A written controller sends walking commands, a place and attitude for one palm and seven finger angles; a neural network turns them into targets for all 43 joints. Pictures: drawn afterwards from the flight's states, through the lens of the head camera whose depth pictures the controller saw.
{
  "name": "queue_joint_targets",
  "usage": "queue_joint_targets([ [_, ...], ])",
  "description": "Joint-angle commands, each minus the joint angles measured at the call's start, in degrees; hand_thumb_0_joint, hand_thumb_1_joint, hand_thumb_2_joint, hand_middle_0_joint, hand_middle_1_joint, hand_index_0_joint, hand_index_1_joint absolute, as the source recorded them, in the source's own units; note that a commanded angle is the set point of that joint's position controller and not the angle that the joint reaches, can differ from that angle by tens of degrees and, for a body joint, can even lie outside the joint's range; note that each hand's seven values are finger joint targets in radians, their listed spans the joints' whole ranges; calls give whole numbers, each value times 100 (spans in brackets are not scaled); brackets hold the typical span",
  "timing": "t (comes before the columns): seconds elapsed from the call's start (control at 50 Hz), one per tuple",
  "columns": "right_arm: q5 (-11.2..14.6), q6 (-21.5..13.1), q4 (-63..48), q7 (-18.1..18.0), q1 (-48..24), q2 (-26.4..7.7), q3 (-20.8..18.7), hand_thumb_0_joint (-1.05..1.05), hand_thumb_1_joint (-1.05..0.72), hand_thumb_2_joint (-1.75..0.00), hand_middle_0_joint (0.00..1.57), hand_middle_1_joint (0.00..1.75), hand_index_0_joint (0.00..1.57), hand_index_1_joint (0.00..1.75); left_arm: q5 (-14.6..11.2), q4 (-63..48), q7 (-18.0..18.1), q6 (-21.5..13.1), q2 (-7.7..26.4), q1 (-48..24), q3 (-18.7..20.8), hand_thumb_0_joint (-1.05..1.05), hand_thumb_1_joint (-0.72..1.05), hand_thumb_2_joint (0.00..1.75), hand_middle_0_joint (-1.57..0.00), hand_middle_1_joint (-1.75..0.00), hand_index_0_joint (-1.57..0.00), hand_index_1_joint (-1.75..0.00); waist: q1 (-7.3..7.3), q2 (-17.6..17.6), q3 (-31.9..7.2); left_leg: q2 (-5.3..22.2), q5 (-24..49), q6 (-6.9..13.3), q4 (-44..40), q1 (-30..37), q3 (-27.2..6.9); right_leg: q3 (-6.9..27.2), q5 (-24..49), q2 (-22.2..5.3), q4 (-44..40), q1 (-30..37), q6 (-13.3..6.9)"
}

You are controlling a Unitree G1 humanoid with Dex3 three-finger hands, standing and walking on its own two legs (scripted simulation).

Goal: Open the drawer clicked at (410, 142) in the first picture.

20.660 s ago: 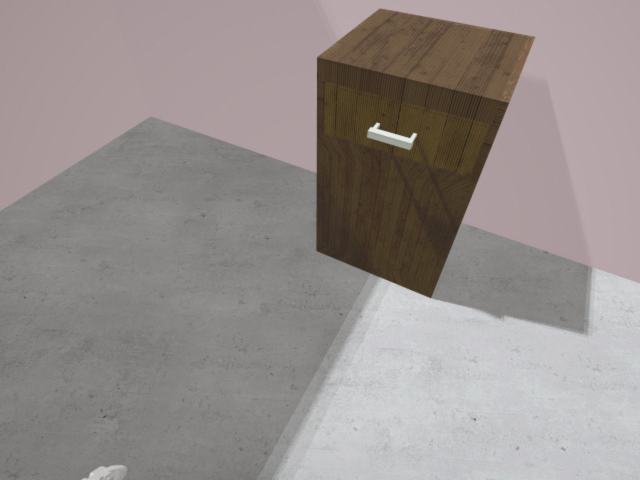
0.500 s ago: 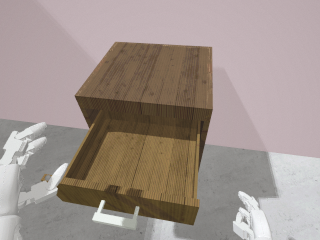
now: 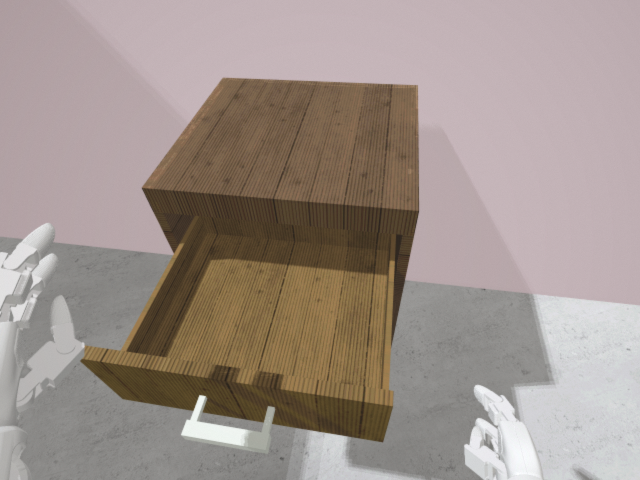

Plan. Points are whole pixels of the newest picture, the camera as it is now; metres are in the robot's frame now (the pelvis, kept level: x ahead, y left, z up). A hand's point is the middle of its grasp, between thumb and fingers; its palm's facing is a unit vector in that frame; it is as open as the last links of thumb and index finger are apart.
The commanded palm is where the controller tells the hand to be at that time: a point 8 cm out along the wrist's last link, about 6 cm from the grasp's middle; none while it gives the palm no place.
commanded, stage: step back with the hand held close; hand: left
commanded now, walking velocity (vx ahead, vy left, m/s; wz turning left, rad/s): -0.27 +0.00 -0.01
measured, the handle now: (231, 422) +0.22 +0.17 -0.12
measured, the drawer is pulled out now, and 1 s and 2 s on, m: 0.30 0.30 0.30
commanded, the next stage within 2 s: stop stepping back and stand still in 1.36 s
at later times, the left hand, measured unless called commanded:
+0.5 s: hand (49, 401) +0.14 +0.25 +0.15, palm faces +0.33 -0.80 -0.50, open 7.4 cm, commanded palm +0.08 +0.30 +0.17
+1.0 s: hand (39, 442) +0.11 +0.24 +0.16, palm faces +0.33 -0.81 -0.49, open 7.4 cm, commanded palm +0.04 +0.28 +0.17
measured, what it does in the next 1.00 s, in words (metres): steps on the spot: right foot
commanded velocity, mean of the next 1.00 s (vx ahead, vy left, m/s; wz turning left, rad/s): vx -0.31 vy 0.00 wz -0.01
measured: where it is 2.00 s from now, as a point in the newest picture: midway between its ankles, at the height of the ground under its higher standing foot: outside the picture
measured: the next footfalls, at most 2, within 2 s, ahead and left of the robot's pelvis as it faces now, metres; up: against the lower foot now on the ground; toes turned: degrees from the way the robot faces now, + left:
right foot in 0.88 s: -0.08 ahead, -0.11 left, +0.00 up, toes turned -2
left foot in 1.34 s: -0.14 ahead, +0.12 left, +0.00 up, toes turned +3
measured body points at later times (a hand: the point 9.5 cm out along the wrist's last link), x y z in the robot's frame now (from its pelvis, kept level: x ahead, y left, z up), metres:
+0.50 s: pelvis -0.05 +0.01 -0.01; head +0.00 +0.02 +0.44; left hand +0.12 +0.29 +0.18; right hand +0.15 -0.22 -0.09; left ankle -0.04 +0.12 -0.74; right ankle -0.01 -0.10 -0.74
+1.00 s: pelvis -0.09 +0.00 -0.01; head -0.04 +0.02 +0.43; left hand +0.09 +0.28 +0.18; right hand +0.09 -0.22 -0.10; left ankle -0.04 +0.12 -0.74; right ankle -0.12 -0.11 -0.74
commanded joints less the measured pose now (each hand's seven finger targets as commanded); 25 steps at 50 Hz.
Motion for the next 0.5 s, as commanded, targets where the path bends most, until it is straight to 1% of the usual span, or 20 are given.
queue_joint_targets([
  [0.0, -13, -42, -988, -9, -681, -646, -273, 0, -90, -90, 20, 30, 20, 30, 62, -1099, 44, -579, 816, 122, 627, 0, 90, 90, -20, -30, -20, -30, -291, -460, -387, 285, 1255, 240, -96, -298, -213, 823, 1391, -895, -401, -254, 37],
  [0.02, -33, -40, -1023, -13, -775, -653, -291, 0, -90, -90, 20, 30, 20, 30, 65, -1287, 44, -628, 893, 175, 703, 0, 90, 90, -20, -30, -20, -30, -274, -250, -578, 300, 1389, 246, -137, -256, -199, 829, 1506, -885, -307, -233, 49],
  [0.04, -21, -1, -1028, -9, -721, -627, -303, 0, -90, -90, 20, 30, 20, 30, 85, -1245, 70, -641, 887, 427, 724, 0, 90, 90, -20, -30, -20, -30, -272, -256, -786, 350, 1633, 253, -154, -295, -235, 729, 1638, -871, -145, -39, 61],
  [0.1, 0, 109, -1133, -5, -739, -632, -398, 0, -90, -90, 20, 30, 20, 30, 101, -1455, 122, -670, 1070, 706, 925, 0, 90, 90, -20, -30, -20, -30, -292, -454, -1152, 442, 2361, 230, -19, -445, -297, 637, 2270, -865, 190, 242, 72],
  [0.12, 6, 122, -1164, -14, -797, -642, -409, 0, -90, -90, 20, 30, 20, 30, 95, -1589, 136, -683, 1179, 710, 1004, 0, 90, 90, -20, -30, -20, -30, -300, -290, -1211, 445, 2493, 212, 16, -423, -314, 661, 2338, -871, 246, 171, 57],
  [0.14, 20, 146, -1181, -18, -765, -580, -410, 0, -90, -90, 20, 30, 20, 30, 87, -1513, 155, -688, 1145, 849, 1030, 0, 90, 90, -20, -30, -20, -30, -298, -378, -1247, 475, 2518, 206, 18, -506, -359, 593, 2251, -866, 314, 213, 61],
  [0.18, 42, 166, -1225, -36, -757, -581, -454, 0, -90, -90, 20, 30, 20, 30, 68, -1625, 182, -710, 1209, 944, 1097, 0, 90, 90, -20, -30, -20, -30, -309, -380, -1259, 505, 2502, 213, 86, -633, -399, 631, 2227, -863, 393, 153, 51],
  [0.2, 38, 166, -1242, -48, -743, -585, -457, 0, -90, -90, 20, 30, 20, 30, 58, -1654, 195, -720, 1223, 941, 1116, 0, 90, 90, -20, -30, -20, -30, -314, -388, -1208, 510, 2421, 207, 74, -738, -454, 622, 2128, -858, 416, 114, 47],
  [0.22, 33, 145, -1244, -58, -775, -615, -459, 0, -90, -90, 20, 30, 20, 30, 57, -1770, 204, -727, 1262, 916, 1128, 0, 90, 90, -20, -30, -20, -30, -310, -152, -1201, 515, 2417, 203, 64, -778, -502, 640, 2052, -849, 453, 59, 18],
  [0.24, 24, 133, -1238, -73, -747, -567, -454, 0, -90, -90, 20, 30, 20, 30, 61, -1688, 228, -728, 1240, 986, 1144, 0, 90, 90, -20, -30, -20, -30, -307, -211, -1155, 559, 2307, 215, 29, -869, -546, 617, 1885, -821, 490, 28, 42],
  [0.26, 13, 127, -1243, -84, -725, -590, -460, 0, -90, -90, 20, 30, 20, 30, 60, -1678, 245, -729, 1209, 999, 1117, 0, 90, 90, -20, -30, -20, -30, -315, -186, -1070, 576, 2158, 229, -15, -1028, -609, 620, 1720, -789, 506, 4, 47],
  [0.3, -25, 83, -1244, -96, -669, -610, -482, 0, -90, -90, 20, 30, 20, 30, 81, -1759, 291, -744, 1193, 1004, 1116, 0, 90, 90, -20, -30, -20, -30, -334, -170, -1005, 622, 2094, 244, -22, -1247, -684, 605, 1653, -751, 575, 20, 47],
  [0.32, -25, 43, -1249, -101, -680, -639, -493, 0, -90, -90, 20, 30, 20, 30, 95, -1915, 300, -753, 1235, 971, 1116, 0, 90, 90, -20, -30, -20, -30, -318, -62, -1112, 632, 2128, 237, 8, -1234, -701, 619, 1647, -750, 619, 26, 17],
  [0.34, -49, 14, -1240, -113, -622, -588, -478, 0, -90, -90, 20, 30, 20, 30, 95, -1857, 328, -755, 1178, 1031, 1088, 0, 90, 90, -20, -30, -20, -30, -333, -135, -1124, 647, 2094, 239, 26, -1292, -703, 591, 1591, -755, 666, 37, 30],
  [0.36, -64, -10, -1241, -110, -570, -638, -492, 0, -90, -90, 20, 30, 20, 30, 94, -1910, 337, -761, 1130, 1013, 1037, 0, 90, 90, -20, -30, -20, -30, -355, -108, -1105, 665, 2047, 238, 35, -1387, -756, 601, 1505, -739, 712, 23, 4],
  [0.38, -59, -43, -1248, -93, -547, -635, -493, 0, -90, -90, 20, 30, 20, 30, 87, -1922, 332, -768, 1106, 1028, 1020, 0, 90, 90, -20, -30, -20, -30, -346, 16, -1118, 689, 1853, 256, 32, -1465, -755, 628, 1320, -757, 774, -12, -10],
  [0.42, -81, -89, -1198, -112, -531, -616, -495, 0, -90, -90, 20, 30, 20, 30, 95, -1929, 383, -768, 1153, 990, 1079, 0, 90, 90, -20, -30, -20, -30, -355, -32, -1041, 723, 1545, 271, -31, -1641, -817, 649, 1082, -729, 801, -85, -10],
  [0.44, -82, -104, -1217, -105, -503, -614, -462, 0, -90, -90, 20, 30, 20, 30, 78, -1947, 376, -777, 1115, 937, 1026, 0, 90, 90, -20, -30, -20, -30, -364, -72, -1000, 728, 1312, 289, -44, -1769, -825, 691, 931, -739, 831, -94, -10],
  [0.46, -59, -123, -1211, -89, -496, -638, -465, 0, -90, -90, 20, 30, 20, 30, 67, -1987, 355, -806, 1129, 868, 1037, 0, 90, 90, -20, -30, -20, -30, -361, 13, -977, 735, 1014, 313, -63, -1880, -802, 758, 813, -751, 858, -107, -9],
  [0.48, -52, -134, -1212, -79, -474, -618, -447, 0, -90, -90, 20, 30, 20, 30, 62, -1985, 359, -828, 1158, 823, 1064, 0, 90, 90, -20, -30, -20, -30, -351, -6, -954, 715, 792, 327, -71, -2005, -807, 802, 723, -772, 843, -82, -6],
])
